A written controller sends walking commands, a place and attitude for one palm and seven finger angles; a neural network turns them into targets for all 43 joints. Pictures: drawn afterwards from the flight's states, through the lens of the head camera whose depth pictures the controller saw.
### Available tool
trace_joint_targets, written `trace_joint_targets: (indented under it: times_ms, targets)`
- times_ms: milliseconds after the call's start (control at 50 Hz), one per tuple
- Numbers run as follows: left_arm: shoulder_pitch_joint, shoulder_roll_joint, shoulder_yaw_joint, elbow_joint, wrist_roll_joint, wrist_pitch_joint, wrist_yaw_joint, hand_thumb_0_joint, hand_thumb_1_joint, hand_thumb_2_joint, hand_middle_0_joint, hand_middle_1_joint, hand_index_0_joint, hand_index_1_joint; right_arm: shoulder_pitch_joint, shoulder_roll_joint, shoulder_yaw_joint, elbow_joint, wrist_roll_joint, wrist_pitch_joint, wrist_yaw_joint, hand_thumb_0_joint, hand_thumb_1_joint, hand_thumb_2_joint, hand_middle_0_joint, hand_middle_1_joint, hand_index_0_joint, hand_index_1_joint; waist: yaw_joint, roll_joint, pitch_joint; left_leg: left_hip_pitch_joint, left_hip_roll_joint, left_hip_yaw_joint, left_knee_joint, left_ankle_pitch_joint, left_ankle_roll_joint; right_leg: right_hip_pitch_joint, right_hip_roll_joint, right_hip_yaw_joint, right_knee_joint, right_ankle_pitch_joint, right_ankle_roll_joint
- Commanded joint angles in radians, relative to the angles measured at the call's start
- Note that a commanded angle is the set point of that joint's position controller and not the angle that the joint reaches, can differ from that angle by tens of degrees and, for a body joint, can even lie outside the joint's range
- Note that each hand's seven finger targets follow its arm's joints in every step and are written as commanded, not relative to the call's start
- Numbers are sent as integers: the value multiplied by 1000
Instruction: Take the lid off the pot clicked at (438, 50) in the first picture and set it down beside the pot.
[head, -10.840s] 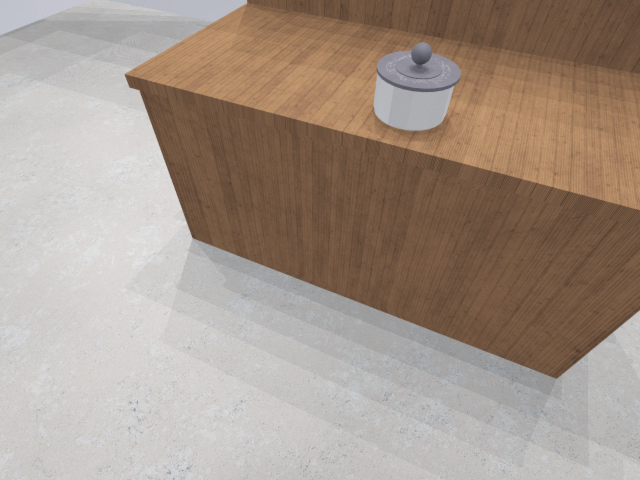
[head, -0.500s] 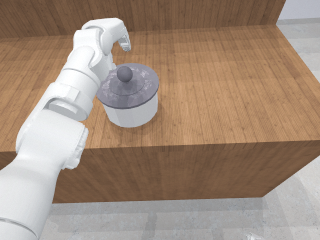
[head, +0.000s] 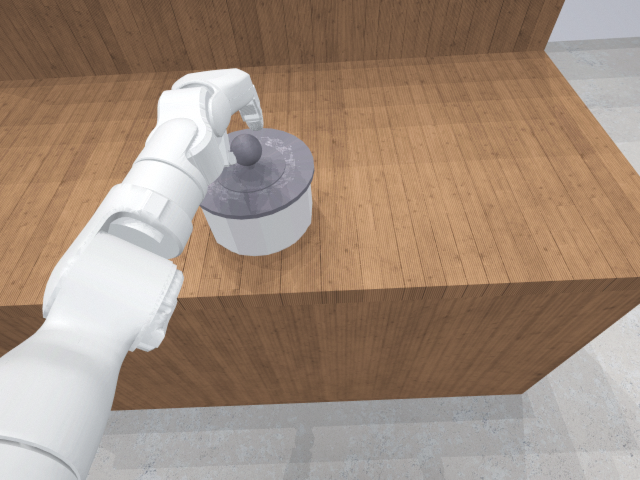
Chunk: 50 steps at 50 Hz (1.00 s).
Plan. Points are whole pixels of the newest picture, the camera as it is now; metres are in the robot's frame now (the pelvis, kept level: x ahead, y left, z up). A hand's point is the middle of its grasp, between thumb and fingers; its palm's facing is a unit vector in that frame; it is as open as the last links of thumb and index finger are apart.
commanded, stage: lower the open fingers around the knob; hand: left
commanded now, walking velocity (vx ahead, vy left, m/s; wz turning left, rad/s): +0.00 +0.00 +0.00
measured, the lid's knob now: (246, 150) +0.54 +0.08 +0.11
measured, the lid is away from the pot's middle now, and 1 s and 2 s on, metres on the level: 0.00 0.00 0.01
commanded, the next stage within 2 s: close the fingers and squeeze the knob in 0.66 s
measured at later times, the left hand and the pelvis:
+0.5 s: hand (239, 156) +0.50 +0.08 +0.13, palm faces -0.37 -0.05 -0.93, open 10.1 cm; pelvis +0.00 +0.00 +0.00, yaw -1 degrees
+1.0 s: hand (236, 156) +0.51 +0.08 +0.13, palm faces -0.38 -0.05 -0.92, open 10.0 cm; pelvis +0.01 +0.00 +0.00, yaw -1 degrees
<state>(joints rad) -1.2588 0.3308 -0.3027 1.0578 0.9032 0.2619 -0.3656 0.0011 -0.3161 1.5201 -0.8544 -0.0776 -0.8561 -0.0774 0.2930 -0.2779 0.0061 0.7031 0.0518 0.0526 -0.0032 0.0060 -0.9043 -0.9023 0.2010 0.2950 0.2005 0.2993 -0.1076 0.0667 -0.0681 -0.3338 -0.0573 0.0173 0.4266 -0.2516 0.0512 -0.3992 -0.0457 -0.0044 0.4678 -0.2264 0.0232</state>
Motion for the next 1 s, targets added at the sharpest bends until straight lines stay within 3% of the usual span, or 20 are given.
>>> trace_joint_targets:
  times_ms: [0,80,160,200,260,320,400,540,580,620,660,680,720,740,760,800,840,900,960,980]
  targets:
    - [-565,166,32,-123,17,-1,50,0,-329,1521,-849,-81,-849,-81,38,-121,-39,-76,-2,-31,-11,0,-900,-900,200,300,200,300,-28,-124,-391,208,5,-46,14,362,15,109,56,-34,-4,341,-52]
    - [-612,162,24,-126,10,-9,56,0,-329,1521,-849,-81,-849,-81,39,-125,-37,-71,1,-31,-19,0,-900,-900,200,300,200,300,-44,-115,-382,187,2,-40,9,298,17,99,55,-30,-6,316,-53]
    - [-562,211,66,-106,26,-19,62,0,-329,1521,-849,-81,-849,-81,46,-128,-37,-72,-4,-24,-21,0,-900,-900,200,300,200,300,-32,-122,-431,181,5,-35,19,359,17,140,53,-24,7,373,-52]
    - [-563,145,14,-107,23,-18,60,0,-329,1521,-849,-81,-849,-81,43,-123,-37,-74,-1,-21,-17,0,-900,-900,200,300,200,300,-40,-116,-413,186,8,-38,23,381,16,113,55,-29,7,373,-51]
    - [-534,232,92,-107,20,-27,73,0,-329,1521,-849,-81,-849,-81,46,-129,-38,-78,-7,-18,-20,0,-900,-900,200,300,200,300,-24,-116,-442,182,8,-34,27,386,18,145,55,-22,9,388,-50]
    - [-533,216,70,-90,32,-24,83,0,-329,1521,-849,-81,-849,-81,56,-128,-39,-70,-1,-12,-23,0,-900,-900,200,300,200,300,-34,-131,-407,151,11,-26,19,357,20,141,57,-24,2,382,-50]
    - [-534,179,46,-110,22,-37,93,0,-329,1521,-849,-81,-849,-81,66,-121,-44,-64,-3,-18,-22,0,-900,-900,200,300,200,300,-39,-96,-438,189,12,-30,33,408,21,129,58,-23,5,402,-49]
    - [-518,260,113,-143,20,-52,119,0,-329,1521,-849,-81,-849,-81,82,-126,-50,-59,-8,-22,-26,0,-900,-900,200,300,200,300,-24,-102,-492,195,15,-30,40,455,24,174,56,-15,6,449,-50]
    - [-540,195,50,-137,28,-38,117,0,-329,1521,-849,-81,-849,-81,72,-121,-46,-54,-2,-17,-21,0,-900,-900,200,300,200,300,-39,-98,-448,180,16,-25,33,425,21,143,59,-22,5,433,-47]
    - [-508,201,63,-80,22,-23,115,0,-329,1521,-849,-81,-849,-81,71,-128,-45,-47,-1,-15,-19,0,-900,-900,200,300,200,300,-38,-119,-416,157,15,-25,30,389,21,133,62,-26,6,407,-48]
    - [-517,194,55,-95,15,-31,106,0,-329,1521,-849,-81,-849,-81,65,-129,-46,-52,-2,-15,-21,0,-900,-900,200,300,200,300,-42,-89,-438,171,10,-20,36,388,24,133,58,-20,4,412,-48]
    - [-512,202,60,-69,20,-25,104,0,-329,1521,-849,-81,-849,-81,74,-130,-45,-44,-1,-12,-23,0,-900,-900,200,300,200,300,-47,-120,-417,153,11,-21,34,373,25,131,59,-25,3,407,-48]
    - [-556,271,103,-122,26,-33,103,0,-329,1521,-849,-81,-849,-81,76,-133,-44,-49,0,-12,-26,0,-900,-900,200,300,200,300,-39,-100,-458,161,11,-22,32,394,25,163,56,-16,8,435,-48]
    - [-544,229,74,-124,21,-41,98,0,-329,1521,-849,-81,-849,-81,73,-129,-46,-58,-3,-14,-28,0,-900,-900,200,300,200,300,-41,-91,-475,173,11,-25,40,416,27,155,54,-15,9,439,-50]
    - [-545,215,57,-121,31,-42,96,0,-113,1010,-518,-680,-518,-680,76,-126,-46,-52,-2,-12,-25,0,-900,-900,200,300,200,300,-46,-71,-465,191,15,-28,44,443,24,132,57,-20,11,435,-49]
    - [-518,210,66,-80,31,-32,96,0,-96,1013,-516,-719,-516,-719,80,-130,-48,-44,-2,-8,-21,0,-900,-900,200,300,200,300,-47,-112,-431,186,20,-29,47,445,23,115,63,-26,10,424,-47]
    - [-511,182,53,-92,4,-38,89,0,-78,1015,-516,-755,-516,-755,76,-133,-50,-54,-2,-8,-21,0,-900,-900,200,300,200,300,-45,-109,-440,177,15,-25,45,423,24,122,58,-25,5,419,-48]
    - [-543,183,46,-125,19,-50,95,0,-50,1015,-520,-802,-520,-802,76,-123,-50,-55,-4,-15,-21,0,-900,-900,200,300,200,300,-45,-75,-467,225,19,-36,53,476,22,105,61,-23,12,422,-48]
    - [-539,235,86,-101,24,-39,103,0,-22,1013,-526,-844,-526,-844,77,-135,-46,-45,-3,-4,-22,0,-900,-900,200,300,200,300,-45,-103,-444,181,19,-29,44,429,19,120,61,-25,10,418,-48]
    - [-565,176,34,-112,23,-38,103,0,-12,1011,-529,-857,-529,-857,69,-128,-45,-50,0,-7,-22,0,-900,-900,200,300,200,300,-55,-86,-441,193,18,-30,42,419,19,97,62,-26,9,401,-48]
